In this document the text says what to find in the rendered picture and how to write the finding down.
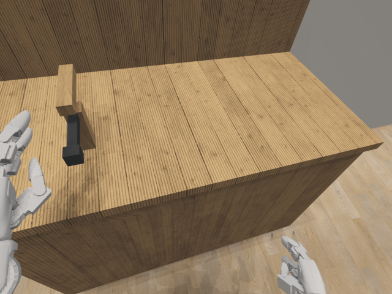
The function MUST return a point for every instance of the right robot hand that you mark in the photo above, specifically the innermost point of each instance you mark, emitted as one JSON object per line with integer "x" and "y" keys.
{"x": 305, "y": 276}

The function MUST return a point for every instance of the left robot hand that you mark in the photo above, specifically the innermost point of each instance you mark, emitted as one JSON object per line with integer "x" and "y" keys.
{"x": 13, "y": 141}

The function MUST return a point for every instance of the tap lever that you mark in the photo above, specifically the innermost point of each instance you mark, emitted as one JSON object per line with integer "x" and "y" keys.
{"x": 72, "y": 153}

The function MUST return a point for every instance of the counter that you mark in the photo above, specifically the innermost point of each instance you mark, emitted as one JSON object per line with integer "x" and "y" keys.
{"x": 199, "y": 129}

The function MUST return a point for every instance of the robot left forearm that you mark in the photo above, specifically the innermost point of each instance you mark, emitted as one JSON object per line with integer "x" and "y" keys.
{"x": 10, "y": 269}

